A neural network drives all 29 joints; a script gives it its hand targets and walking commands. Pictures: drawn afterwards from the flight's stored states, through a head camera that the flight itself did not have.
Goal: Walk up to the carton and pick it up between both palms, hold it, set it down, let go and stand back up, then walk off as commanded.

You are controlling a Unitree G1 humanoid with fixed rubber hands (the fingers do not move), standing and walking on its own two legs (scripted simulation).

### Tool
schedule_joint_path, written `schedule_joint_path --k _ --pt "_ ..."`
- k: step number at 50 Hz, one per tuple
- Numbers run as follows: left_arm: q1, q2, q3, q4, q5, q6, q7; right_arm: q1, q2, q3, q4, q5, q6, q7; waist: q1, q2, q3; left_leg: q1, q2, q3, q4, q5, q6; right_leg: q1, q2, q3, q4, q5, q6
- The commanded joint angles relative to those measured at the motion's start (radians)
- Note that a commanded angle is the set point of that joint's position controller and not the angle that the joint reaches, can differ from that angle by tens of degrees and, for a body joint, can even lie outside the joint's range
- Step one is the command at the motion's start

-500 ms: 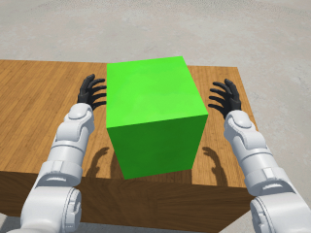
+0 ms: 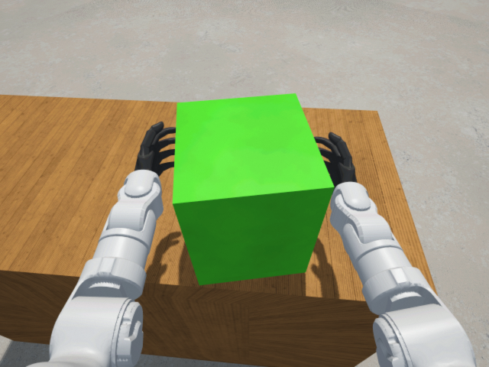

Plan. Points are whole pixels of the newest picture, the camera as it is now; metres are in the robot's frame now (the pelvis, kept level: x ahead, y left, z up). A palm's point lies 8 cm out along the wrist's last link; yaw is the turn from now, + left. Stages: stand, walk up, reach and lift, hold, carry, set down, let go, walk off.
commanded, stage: reach and lift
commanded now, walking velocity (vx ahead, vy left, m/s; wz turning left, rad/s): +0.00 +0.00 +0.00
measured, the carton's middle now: (245, 193) +0.41 +0.05 +0.06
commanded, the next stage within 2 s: none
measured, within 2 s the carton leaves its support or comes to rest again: leaves its support in 1.50 s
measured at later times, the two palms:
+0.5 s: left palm (154, 170) +0.40 +0.20 +0.11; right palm (335, 176) +0.42 -0.10 +0.10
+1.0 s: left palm (154, 170) +0.40 +0.20 +0.12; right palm (336, 178) +0.41 -0.10 +0.11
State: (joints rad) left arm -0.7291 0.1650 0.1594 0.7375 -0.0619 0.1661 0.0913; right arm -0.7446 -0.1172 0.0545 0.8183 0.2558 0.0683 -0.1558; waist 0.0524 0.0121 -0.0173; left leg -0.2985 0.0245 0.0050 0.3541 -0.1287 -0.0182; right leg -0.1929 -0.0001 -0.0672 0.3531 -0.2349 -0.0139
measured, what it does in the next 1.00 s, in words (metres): stands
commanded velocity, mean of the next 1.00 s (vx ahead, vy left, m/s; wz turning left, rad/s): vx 0.00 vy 0.00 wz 0.00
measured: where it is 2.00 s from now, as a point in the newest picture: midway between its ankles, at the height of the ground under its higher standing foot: outside the picture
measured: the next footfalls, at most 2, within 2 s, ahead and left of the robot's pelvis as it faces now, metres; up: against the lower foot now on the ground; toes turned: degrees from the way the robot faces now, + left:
none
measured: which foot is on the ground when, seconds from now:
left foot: down 0.00-1.00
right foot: down 0.00-1.00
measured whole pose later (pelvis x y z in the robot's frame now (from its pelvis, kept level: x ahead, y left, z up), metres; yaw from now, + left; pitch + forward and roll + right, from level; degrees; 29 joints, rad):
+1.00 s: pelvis +0.00 +0.00 +0.00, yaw +0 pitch +5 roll +0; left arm -0.73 0.02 0.35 0.73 0.25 0.13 0.06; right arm -0.73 -0.02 -0.12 0.88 -0.07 -0.04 -0.10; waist 0.05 -0.01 -0.06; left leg -0.30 0.02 0.01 0.34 -0.13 -0.02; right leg -0.19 0.00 -0.07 0.32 -0.22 -0.01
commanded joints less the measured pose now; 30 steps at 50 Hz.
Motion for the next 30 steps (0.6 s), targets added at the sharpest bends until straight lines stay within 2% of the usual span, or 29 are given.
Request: schedule_joint_path --k 1,7,10,13,15,18,20,22,25,26,30 --pt "-0.378 -0.063 0.091 -0.202 0.076 -0.048 -0.010 -0.552 -0.042 -0.044 -0.189 -0.061 -0.067 -0.021 0.057 0.005 -0.620 0.339 -0.014 0.028 0.079 0.479 -0.021 -0.085 0.056 0.032 -0.056 0.406 0.048" --pt "-0.391 -0.114 0.089 -0.225 0.105 -0.016 0.004 -0.545 -0.003 -0.068 -0.169 -0.084 -0.062 -0.042 0.038 0.022 -0.571 0.359 -0.010 0.031 0.079 0.482 -0.025 -0.090 0.059 0.026 -0.068 0.382 0.049" --pt "-0.382 -0.154 0.091 -0.239 0.124 -0.013 0.000 -0.549 0.035 -0.052 -0.178 -0.081 -0.064 -0.033 0.055 0.022 -0.568 0.367 -0.009 0.035 0.076 0.489 -0.026 -0.078 0.058 0.021 -0.069 0.380 0.050" --pt "-0.376 -0.185 0.091 -0.241 0.144 -0.021 -0.012 -0.542 0.066 -0.057 -0.180 -0.108 -0.074 -0.029 0.049 0.007 -0.566 0.366 -0.010 0.040 0.074 0.494 -0.025 -0.058 0.054 0.019 -0.064 0.409 0.054" --pt "-0.376 -0.222 0.086 -0.230 0.163 -0.034 -0.024 -0.534 0.097 -0.064 -0.165 -0.126 -0.082 -0.012 0.044 0.020 -0.557 0.367 -0.013 0.044 0.066 0.480 -0.025 -0.052 0.051 0.020 -0.068 0.398 0.051" --pt "-0.403 -0.326 0.081 -0.189 0.211 -0.053 -0.069 -0.547 0.234 -0.051 -0.153 -0.183 -0.098 0.022 0.046 0.004 -0.539 0.360 -0.018 0.056 0.051 0.466 -0.022 -0.019 0.042 0.019 -0.069 0.407 0.055" --pt "-0.437 -0.492 0.075 -0.139 0.271 -0.068 -0.136 -0.552 0.445 -0.021 -0.131 -0.264 -0.107 0.077 0.050 -0.030 -0.536 0.352 -0.029 0.070 0.029 0.446 -0.010 0.040 0.029 0.021 -0.066 0.431 0.062" --pt "-0.465 -0.682 0.012 -0.108 0.326 -0.081 -0.213 -0.540 0.690 0.037 -0.102 -0.351 -0.126 0.140 0.038 -0.029 -0.537 0.333 -0.040 0.083 0.001 0.426 -0.005 0.112 0.015 0.023 -0.050 0.486 0.071" --pt "-0.429 -0.710 -0.023 -0.096 0.332 -0.078 -0.234 -0.514 0.705 0.063 -0.114 -0.370 -0.156 0.152 0.015 -0.024 -0.556 0.319 -0.047 0.082 0.000 0.471 -0.014 0.204 0.021 0.018 -0.027 0.633 0.086" --pt "-0.432 -0.721 -0.034 -0.084 0.327 -0.079 -0.236 -0.524 0.706 0.059 -0.113 -0.372 -0.164 0.152 0.005 -0.021 -0.553 0.311 -0.047 0.078 -0.002 0.465 -0.018 0.212 0.020 0.018 -0.027 0.637 0.086" --pt "-0.430 -0.737 -0.031 -0.056 0.329 -0.078 -0.239 -0.531 0.706 0.060 -0.082 -0.372 -0.170 0.150 0.013 -0.014 -0.517 0.301 -0.040 0.078 -0.014 0.451 -0.014 0.224 0.015 0.020 -0.037 0.618 0.084"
